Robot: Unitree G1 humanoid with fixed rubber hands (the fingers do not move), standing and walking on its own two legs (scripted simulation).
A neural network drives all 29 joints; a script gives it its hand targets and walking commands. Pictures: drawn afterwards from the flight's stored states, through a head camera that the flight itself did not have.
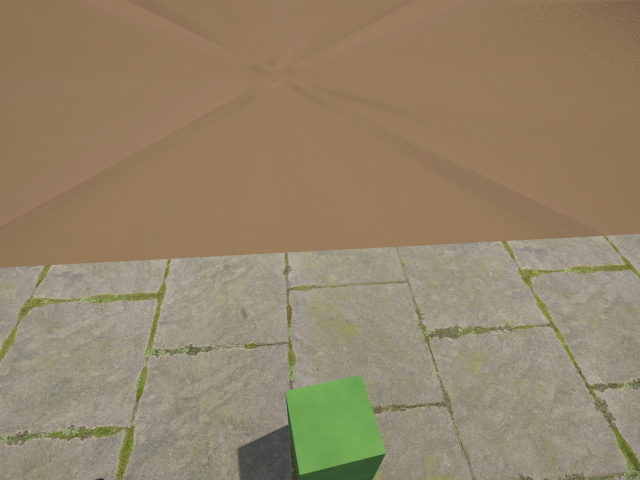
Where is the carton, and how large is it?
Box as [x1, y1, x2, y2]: [285, 375, 385, 479]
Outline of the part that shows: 360,375 285,391 288,424 298,479 371,479 373,477 385,452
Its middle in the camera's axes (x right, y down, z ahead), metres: +0.03 +0.53 +1.06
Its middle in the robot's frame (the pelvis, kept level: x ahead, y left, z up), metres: +0.40 -0.04 -0.66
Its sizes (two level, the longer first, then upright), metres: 0.210 0.200 0.250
